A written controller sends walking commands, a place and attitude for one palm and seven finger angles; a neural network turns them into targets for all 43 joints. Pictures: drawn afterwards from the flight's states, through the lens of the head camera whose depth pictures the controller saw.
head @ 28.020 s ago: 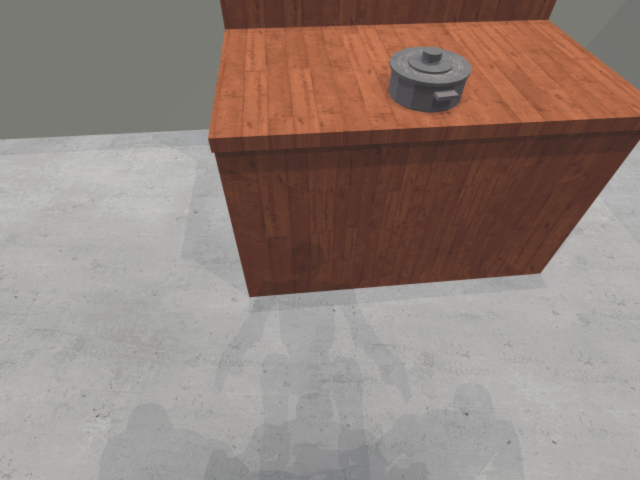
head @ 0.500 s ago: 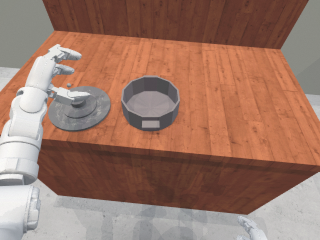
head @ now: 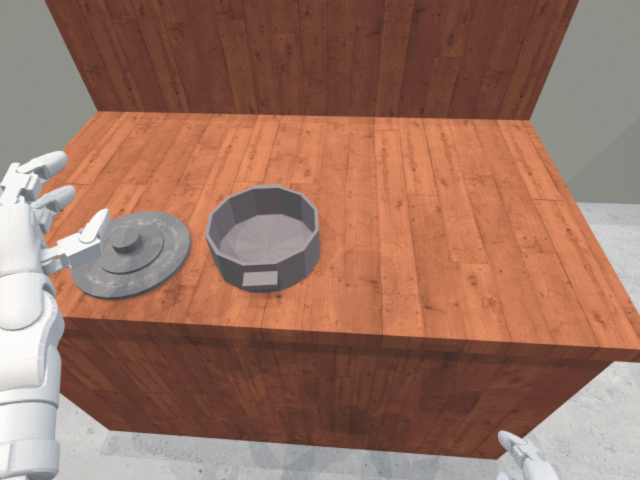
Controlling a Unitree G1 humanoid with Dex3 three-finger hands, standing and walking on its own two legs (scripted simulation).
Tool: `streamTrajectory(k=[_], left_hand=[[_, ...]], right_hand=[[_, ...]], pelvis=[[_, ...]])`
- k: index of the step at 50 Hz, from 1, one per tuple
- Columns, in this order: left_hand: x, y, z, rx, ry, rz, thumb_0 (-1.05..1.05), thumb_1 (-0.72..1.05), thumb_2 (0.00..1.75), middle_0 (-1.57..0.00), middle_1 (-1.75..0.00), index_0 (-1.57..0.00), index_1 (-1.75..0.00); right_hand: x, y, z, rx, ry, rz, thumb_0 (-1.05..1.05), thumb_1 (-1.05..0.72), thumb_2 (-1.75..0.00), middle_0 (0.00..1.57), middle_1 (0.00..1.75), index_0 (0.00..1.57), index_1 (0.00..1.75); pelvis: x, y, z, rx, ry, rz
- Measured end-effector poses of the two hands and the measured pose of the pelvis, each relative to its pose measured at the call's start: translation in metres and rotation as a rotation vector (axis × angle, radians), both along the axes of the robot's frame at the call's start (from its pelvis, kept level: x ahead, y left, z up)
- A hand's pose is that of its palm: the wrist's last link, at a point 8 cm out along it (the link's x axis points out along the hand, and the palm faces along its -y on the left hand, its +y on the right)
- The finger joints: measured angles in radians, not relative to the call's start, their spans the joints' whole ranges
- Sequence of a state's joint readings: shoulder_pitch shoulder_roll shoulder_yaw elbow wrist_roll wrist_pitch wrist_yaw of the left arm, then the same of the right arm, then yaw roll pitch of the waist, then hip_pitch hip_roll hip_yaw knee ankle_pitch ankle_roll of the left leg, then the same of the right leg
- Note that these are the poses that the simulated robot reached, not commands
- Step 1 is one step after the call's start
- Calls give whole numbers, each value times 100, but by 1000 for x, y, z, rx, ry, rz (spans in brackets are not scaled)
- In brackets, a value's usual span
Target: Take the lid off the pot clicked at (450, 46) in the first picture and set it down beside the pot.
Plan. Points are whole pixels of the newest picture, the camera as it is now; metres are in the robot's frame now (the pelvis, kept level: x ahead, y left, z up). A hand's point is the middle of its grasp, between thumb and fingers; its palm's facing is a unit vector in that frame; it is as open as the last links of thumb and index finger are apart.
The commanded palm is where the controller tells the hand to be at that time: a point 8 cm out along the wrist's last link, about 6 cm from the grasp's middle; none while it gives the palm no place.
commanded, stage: draw the hand back to the body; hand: left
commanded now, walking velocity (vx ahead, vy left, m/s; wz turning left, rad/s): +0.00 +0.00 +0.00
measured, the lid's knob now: (126, 240) +0.48 +0.37 -0.01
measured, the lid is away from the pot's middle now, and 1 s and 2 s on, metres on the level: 0.24 0.24 0.24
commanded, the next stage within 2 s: step back with the hand held close in 1.12 s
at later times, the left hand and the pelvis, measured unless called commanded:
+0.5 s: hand (76, 290) +0.26 +0.27 +0.16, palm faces +0.45 -0.85 -0.27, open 7.5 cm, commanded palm +0.20 +0.30 +0.18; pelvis +0.00 +0.00 +0.00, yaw +0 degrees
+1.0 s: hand (42, 371) +0.18 +0.26 +0.15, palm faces +0.36 -0.87 -0.34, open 7.4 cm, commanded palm +0.12 +0.31 +0.17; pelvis +0.00 +0.03 +0.00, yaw +0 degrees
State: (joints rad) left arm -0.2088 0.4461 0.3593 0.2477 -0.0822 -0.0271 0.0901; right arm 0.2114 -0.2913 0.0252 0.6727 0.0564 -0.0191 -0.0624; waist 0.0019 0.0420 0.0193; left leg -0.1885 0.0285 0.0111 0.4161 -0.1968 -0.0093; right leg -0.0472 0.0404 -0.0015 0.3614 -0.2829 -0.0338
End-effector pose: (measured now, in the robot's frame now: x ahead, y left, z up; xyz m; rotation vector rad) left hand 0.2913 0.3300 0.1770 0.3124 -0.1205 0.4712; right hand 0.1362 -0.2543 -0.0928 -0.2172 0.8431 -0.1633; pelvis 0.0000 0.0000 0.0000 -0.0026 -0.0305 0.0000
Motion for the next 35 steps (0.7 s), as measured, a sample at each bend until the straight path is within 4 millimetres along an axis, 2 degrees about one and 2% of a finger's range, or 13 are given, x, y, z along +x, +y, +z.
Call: streamTrajectory(k=[7, 16, 24, 29, 35], left_hand=[[-20, -13, 0, 13, -20, 3, 1, 57, 79, -26, -51, -26, -52], [-48, -22, -3, 18, -30, -7, 1, 76, 86, -23, -38, -23, -39], [-70, -22, -10, 15, -19, -15, 2, 86, 89, -22, -32, -21, -32], [-83, -25, -6, 41, -36, -42, 2, 88, 90, -21, -31, -21, -31], [-99, -23, -12, 45, -3, -62, 2, 89, 90, -21, -30, -21, -31]], right_hand=[[24, -3, 5, 16, -65, 21, 1, -91, -90, 20, 30, 20, 30], [46, 9, 10, 42, -128, 57, 1, -91, -90, 20, 30, 20, 30], [51, 22, 14, 46, -142, 76, 1, -91, -90, 20, 30, 20, 30], [52, 32, 15, 47, -152, 80, 1, -91, -90, 20, 30, 20, 30], [49, 43, 17, 52, -156, 81, 1, -91, -90, 20, 30, 20, 30]], pelvis=[[2, -10, 0, 5, -11, 5], [3, -12, 0, 7, -22, 9], [4, -6, 0, 6, -30, 8], [4, 1, 1, 5, -34, 6], [4, 9, 1, 2, -37, 3]])
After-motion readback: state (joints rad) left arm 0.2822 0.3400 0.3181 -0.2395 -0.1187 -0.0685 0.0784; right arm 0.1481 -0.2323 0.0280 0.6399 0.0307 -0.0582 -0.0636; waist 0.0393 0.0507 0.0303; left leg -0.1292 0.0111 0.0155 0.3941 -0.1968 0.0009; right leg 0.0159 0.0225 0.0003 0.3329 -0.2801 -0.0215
